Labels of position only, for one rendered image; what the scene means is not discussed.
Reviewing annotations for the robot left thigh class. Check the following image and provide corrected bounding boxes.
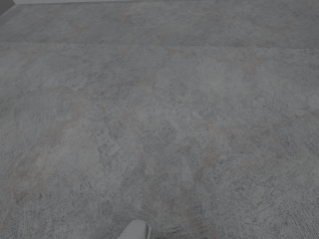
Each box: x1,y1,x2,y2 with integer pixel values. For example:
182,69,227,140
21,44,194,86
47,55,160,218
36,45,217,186
117,219,152,239

